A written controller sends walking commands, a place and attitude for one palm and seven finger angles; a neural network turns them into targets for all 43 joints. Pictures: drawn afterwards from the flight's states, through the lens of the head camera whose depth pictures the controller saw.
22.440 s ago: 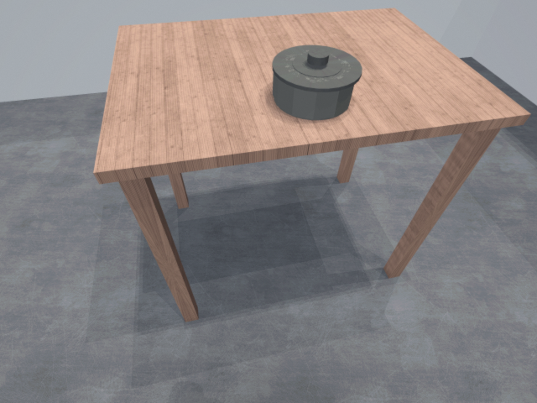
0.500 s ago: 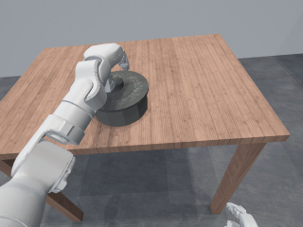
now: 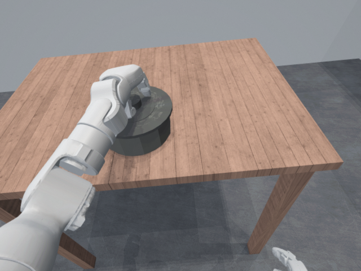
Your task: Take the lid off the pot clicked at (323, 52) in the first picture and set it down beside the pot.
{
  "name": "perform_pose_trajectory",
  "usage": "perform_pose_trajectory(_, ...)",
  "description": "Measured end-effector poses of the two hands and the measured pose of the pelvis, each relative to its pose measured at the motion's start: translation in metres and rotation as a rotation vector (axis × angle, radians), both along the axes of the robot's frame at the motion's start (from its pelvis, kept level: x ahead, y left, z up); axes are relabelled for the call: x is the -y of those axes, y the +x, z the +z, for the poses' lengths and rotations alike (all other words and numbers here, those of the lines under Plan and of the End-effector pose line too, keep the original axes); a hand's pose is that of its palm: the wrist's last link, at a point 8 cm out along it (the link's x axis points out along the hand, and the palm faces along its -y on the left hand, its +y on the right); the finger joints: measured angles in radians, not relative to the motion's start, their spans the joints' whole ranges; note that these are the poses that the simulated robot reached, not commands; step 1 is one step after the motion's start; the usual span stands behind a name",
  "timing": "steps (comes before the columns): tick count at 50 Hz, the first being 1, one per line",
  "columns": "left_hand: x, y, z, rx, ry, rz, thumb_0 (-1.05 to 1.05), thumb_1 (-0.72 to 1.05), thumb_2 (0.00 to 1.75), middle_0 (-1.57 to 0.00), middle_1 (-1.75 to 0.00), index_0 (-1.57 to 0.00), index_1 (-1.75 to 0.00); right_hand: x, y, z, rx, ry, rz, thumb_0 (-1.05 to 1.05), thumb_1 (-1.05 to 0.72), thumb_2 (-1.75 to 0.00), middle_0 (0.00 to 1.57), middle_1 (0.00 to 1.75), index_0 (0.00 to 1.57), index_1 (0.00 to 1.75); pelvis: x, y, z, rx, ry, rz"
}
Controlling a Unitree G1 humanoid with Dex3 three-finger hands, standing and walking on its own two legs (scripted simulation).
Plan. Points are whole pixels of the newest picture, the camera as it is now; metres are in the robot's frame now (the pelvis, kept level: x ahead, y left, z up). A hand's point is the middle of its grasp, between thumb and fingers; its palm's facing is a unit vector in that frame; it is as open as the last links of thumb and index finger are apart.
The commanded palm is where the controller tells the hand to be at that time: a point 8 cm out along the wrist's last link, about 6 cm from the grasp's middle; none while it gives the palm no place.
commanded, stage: close the fingers and squeeze the knob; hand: left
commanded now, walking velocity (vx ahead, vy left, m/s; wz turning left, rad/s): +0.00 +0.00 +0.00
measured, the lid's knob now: (131, 102) +0.47 +0.12 +0.15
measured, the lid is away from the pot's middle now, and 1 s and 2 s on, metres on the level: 0.00 0.00 0.02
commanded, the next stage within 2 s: lift the lid straight up in 1.44 s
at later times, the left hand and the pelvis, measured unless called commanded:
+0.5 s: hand (130, 104) +0.44 +0.11 +0.17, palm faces -0.24 -0.11 -0.96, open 8.8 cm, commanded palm +0.42 +0.12 +0.23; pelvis +0.00 +0.01 +0.00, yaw +0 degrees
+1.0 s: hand (130, 102) +0.44 +0.11 +0.17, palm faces -0.27 -0.14 -0.95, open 7.3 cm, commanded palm +0.42 +0.12 +0.23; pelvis +0.00 +0.00 +0.00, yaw +0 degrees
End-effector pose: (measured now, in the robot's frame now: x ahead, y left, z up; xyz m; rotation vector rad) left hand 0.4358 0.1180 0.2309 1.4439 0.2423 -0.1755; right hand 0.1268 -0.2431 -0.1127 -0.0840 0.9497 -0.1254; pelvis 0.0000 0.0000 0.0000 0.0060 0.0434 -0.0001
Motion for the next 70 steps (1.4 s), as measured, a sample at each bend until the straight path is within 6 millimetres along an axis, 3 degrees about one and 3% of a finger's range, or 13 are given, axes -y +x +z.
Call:
perform_pose_trajectory(4, 0.002, 0.001, 0.0, 0.004, 0.004, -0.006, 0.0, -0.34, 1.7, -0.9, -0.09, -0.9, -0.08, -0.004, 0.004, 0.002, 0.008, 0.007, 0.006, 0.01, -0.91, -0.9, 0.2, 0.3, 0.2, 0.3, -0.002, 0.0, 0.0, -0.002, 0.0, 0.0)
perform_pose_trajectory(11, 0.0, -0.002, -0.002, 0.016, -0.001, -0.017, 0.0, -0.25, 1.46, -0.86, -0.13, -0.87, -0.12, -0.01, 0.008, 0.003, 0.017, 0.017, 0.011, 0.01, -0.91, -0.9, 0.2, 0.3, 0.2, 0.3, -0.004, 0.0, 0.0, -0.003, -0.001, -0.003)
perform_pose_trajectory(22, -0.001, -0.004, -0.003, 0.026, -0.001, -0.014, 0.0, -0.1, 1.27, -0.73, -0.44, -0.76, -0.45, -0.012, 0.002, 0.002, 0.004, 0.015, 0.006, 0.01, -0.91, -0.9, 0.2, 0.3, 0.2, 0.3, -0.007, -0.003, 0.0, -0.004, -0.002, -0.005)
perform_pose_trajectory(36, 0.001, -0.001, -0.004, 0.023, 0.002, -0.004, 0.0, 0.08, 1.14, -0.7, -0.74, -0.73, -0.74, -0.007, -0.014, -0.002, -0.025, 0.01, -0.017, 0.01, -0.91, -0.9, 0.2, 0.3, 0.2, 0.3, -0.005, -0.005, 0.0, -0.006, 0.0, -0.009)
perform_pose_trajectory(46, 0.001, -0.001, -0.003, 0.001, -0.009, 0.009, 0.0, 0.13, 1.05, -0.65, -0.8, -0.76, -0.85, -0.004, -0.012, -0.003, -0.032, 0.001, -0.013, 0.01, -0.91, -0.9, 0.2, 0.3, 0.2, 0.3, -0.003, -0.003, 0.0, -0.003, -0.001, -0.004)
perform_pose_trajectory(70, 0.001, -0.005, -0.005, 0.003, 0.009, -0.002, -0.03, 0.2, 1.04, -0.6, -0.79, -0.97, -0.95, -0.003, -0.003, 0.001, 0.0, 0.005, -0.007, 0.01, -0.91, -0.9, 0.2, 0.3, 0.2, 0.3, -0.001, -0.004, 0.0, 0.003, 0.0, -0.003)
